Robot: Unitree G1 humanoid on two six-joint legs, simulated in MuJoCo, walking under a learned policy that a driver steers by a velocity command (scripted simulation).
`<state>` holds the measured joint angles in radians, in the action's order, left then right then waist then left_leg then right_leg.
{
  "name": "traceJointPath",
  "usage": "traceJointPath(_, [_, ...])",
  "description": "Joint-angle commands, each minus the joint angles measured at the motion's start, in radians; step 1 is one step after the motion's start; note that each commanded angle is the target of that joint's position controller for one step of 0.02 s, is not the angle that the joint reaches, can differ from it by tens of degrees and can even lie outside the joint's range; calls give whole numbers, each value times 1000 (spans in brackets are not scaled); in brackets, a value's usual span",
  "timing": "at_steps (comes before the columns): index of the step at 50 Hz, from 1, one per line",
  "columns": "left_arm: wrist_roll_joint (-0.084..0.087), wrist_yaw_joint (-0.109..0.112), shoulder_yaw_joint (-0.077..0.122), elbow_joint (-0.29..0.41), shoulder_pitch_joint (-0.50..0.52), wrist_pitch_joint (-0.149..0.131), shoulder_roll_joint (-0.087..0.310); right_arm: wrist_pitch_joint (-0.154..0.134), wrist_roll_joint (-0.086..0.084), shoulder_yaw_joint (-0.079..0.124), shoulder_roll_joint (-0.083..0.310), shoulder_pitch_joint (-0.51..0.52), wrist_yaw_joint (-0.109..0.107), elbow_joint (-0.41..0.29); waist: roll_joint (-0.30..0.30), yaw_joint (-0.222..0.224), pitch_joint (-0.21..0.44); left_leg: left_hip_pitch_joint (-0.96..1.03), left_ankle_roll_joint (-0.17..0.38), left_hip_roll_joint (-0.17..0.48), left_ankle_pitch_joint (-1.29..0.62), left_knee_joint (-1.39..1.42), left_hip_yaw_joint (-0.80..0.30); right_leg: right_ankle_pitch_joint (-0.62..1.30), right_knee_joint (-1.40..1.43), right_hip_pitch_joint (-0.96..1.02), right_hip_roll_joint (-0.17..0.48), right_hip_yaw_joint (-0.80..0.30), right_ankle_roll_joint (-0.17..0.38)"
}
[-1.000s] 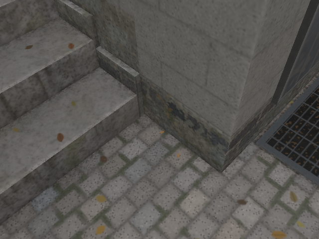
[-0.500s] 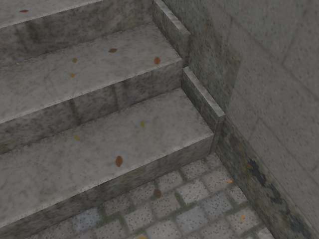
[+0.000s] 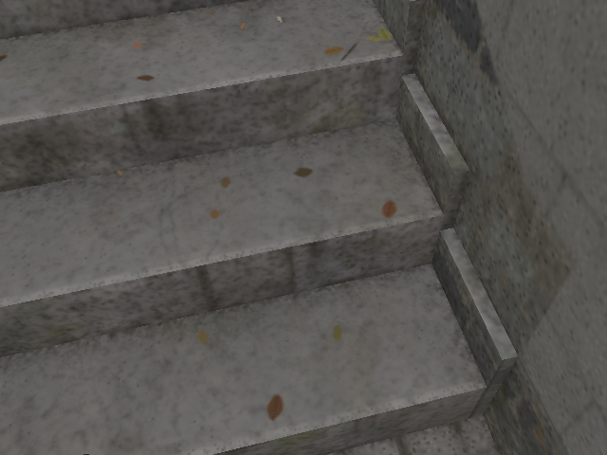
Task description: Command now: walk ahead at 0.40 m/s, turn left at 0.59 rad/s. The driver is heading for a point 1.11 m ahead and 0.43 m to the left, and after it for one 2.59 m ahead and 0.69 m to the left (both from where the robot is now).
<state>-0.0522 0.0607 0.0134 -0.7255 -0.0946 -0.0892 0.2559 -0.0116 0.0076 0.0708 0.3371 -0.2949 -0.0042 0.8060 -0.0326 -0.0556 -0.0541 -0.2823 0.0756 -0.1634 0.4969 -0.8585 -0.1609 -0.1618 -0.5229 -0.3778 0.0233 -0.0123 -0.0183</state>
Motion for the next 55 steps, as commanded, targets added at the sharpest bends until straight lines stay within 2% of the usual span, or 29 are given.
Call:
traceJointPath(1, [21, 18, 64, -2, -179, 5, 147, 5, 40, 5, 82, 79, -7, -106, 96, 100, 117, -361, -20, 143, -11, -247, 45, 31, 264, 394, 385, -394, 173])
traceJointPath(2, [22, 20, 54, 2, -148, 10, 129, 6, 50, 5, 69, 97, 3, -128, 167, 87, 86, -352, -31, 152, -44, -241, 69, 100, 274, 353, 315, -271, 145])
traceJointPath(5, [37, 9, 56, -26, -188, -8, 146, 37, 78, -3, 36, 100, 34, -148, 161, 80, 52, -358, -55, 164, -190, -274, 80, 115, 341, 301, 279, -121, 152])
traceJointPath(10, [32, -50, 65, -45, -156, -56, 164, 29, 56, -33, -10, 163, 60, -186, 226, 41, 38, -200, -72, 209, -300, 5, 159, 220, 366, 170, 239, 94, 142])
traceJointPath(11, [28, -50, 74, -42, -160, -39, 184, 19, 30, -25, 12, 140, 67, -170, 250, 43, 66, -125, -65, 196, -292, 95, 170, 173, 360, 170, 230, 121, 123])
traceJointPath(15, [37, -53, 90, -52, -229, 14, 230, -1, 51, -18, 27, 219, 87, -188, 232, 85, 68, -88, -36, 153, -205, 271, 248, 148, 228, 249, 277, 128, 92])
traceJointPath(17, [25, -40, 85, -33, -241, 39, 211, -9, 54, 1, 33, 54, 78, -132, 122, 19, 141, 157, 2, 74, -157, 317, 268, 195, -60, 150, 223, 200, 84])
traceJointPath(18, [41, -45, 69, -19, -228, 48, 165, -23, 40, 4, 38, -66, 73, -108, -41, -46, 155, 283, 28, 179, -139, 492, 81, -21, -365, -15, 169, 240, 44])
traceJointPath(19, [38, -54, 37, 72, -198, 40, 64, -19, 44, 54, 251, -141, 47, -121, -415, -43, 146, 415, 147, 432, -107, 639, -423, -398, -651, -390, 28, 205, -9])
traceJointPath(20, [11, -51, 55, 42, -210, 42, 139, -16, 28, 59, 239, -126, 42, -125, -181, -29, 176, 398, 206, 495, -298, 608, -489, -381, -757, -413, 73, 16, 5])
traceJointPath(21, [11, -56, 57, 33, -202, 35, 131, -12, 27, 52, 198, -100, 32, -124, -76, -5, 170, 380, 211, 453, -429, 538, -387, -288, -810, -409, 96, -8, -2])
traceJointPath(23, [6, -66, 50, 20, -176, 28, 118, -12, 16, 25, 114, -25, 16, -132, -13, 32, 147, 292, 177, 365, -594, 535, -217, -186, -793, -362, 115, 3, -18])
traceJointPath(28, [-2, -67, 41, 50, -137, 69, 69, -19, -3, 18, 78, -43, -6, -112, -38, 57, 87, 128, 183, 295, -583, 554, -181, -114, -913, -415, 77, 17, -59])
traceJointPath(29, [8, -56, 34, 56, -118, 79, 25, -22, 11, 15, 58, -70, -12, -106, -111, 35, 113, 150, 223, 296, -569, 523, -216, -171, -1153, -483, 41, 56, -59])
traceJointPath(33, [-19, -55, 18, 194, 125, 79, 9, -37, 15, 12, 44, -222, -16, -69, -34, -13, 33, 280, 275, 335, -369, 545, -359, -253, -1407, -901, 26, 10, -3])
traceJointPath(37, [-21, -48, -35, 300, 306, 70, -85, -65, 22, -4, 24, -308, -30, 8, -51, -29, -47, 369, 246, 362, -305, 561, -385, -436, -1680, -1252, 2, 3, 66])
traceJointPath(40, [-14, -33, -64, 404, 435, 70, -112, -55, 17, -10, 31, -261, -51, 43, -24, -25, -73, 196, 172, 298, -597, 702, -275, -500, -1391, -1056, 4, 98, 56])
traceJointPath(42, [-2, -32, -80, 398, 344, 95, -124, -19, -13, 0, 48, -189, -67, 27, 49, 15, 42, 3, 131, 270, -1051, 834, -118, -368, -925, -439, -19, 168, 82])
traceJointPath(43, [14, -22, -66, 332, 193, 100, -118, -20, -16, 3, 63, -123, -62, -9, -26, 82, 141, -17, 103, 250, -1606, 689, -31, -320, -821, -165, -66, 171, 95])
traceJointPath(44, [17, -2, -47, 267, -13, 105, -81, -36, -24, 27, 120, -83, -59, -17, -166, 160, 271, 90, 69, 285, -1900, 550, -52, -244, -775, -14, -83, 104, 102])
traceJointPath(45, [21, 4, -14, 195, -196, 99, -22, -52, -51, 41, 144, -35, -50, -8, -197, 243, 362, 195, 38, 291, -1957, 341, -38, -187, -600, 96, -93, 48, 112])
traceJointPath(46, [2, 8, 27, 134, -312, 77, 69, -70, -60, 51, 119, -29, -36, 1, -67, 289, 420, 140, 7, 229, -1622, 34, -30, -113, -401, 253, -25, -112, 158])
traceJointPath(47, [-19, 24, 60, 74, -322, 80, 227, -64, -50, 29, -20, -79, 4, -41, 511, 217, 458, -146, -63, -91, -270, -468, 7, 377, -9, 349, 306, -720, 294])
traceJointPath(48, [41, 16, 55, 98, -198, 81, 151, -57, 33, 26, -30, -251, 20, -8, 357, 83, 535, -139, -58, -47, -191, -732, -172, 378, 6, 287, 327, -912, 279])
traceJointPath(49, [40, 13, 42, 93, -64, 80, 84, -39, 37, 22, -41, -188, 31, -6, 254, 38, 426, -209, -53, -24, -239, -762, -134, -32, 3, 170, 269, -831, 277])
traceJointPath(50, [28, 14, 31, 74, 47, 76, 3, -18, 51, 11, -58, -121, 26, -26, 106, -9, 195, -333, -51, 26, -269, -732, -53, -340, -3, 30, 235, -699, 238])
traceJointPath(51, [27, 19, 22, 33, 27, 68, -49, 3, 67, 2, -89, -77, 12, -18, 53, 7, 99, -373, -43, 34, -298, -802, -28, -436, -27, -92, 191, -597, 223])
traceJointPath(53, [26, 13, 30, -53, -49, 41, -51, 25, 48, -24, -143, -53, 1, -43, 1, -10, 35, -447, -29, 35, -285, -863, -25, -271, -1, -139, 151, -434, 199])
traceJointPath(55, [24, -11, 38, -110, -110, 8, -42, 24, 34, -35, -175, -51, -14, -48, 73, -22, 49, -549, -13, 15, -265, -961, -40, -61, -5, -72, 150, -345, 187])
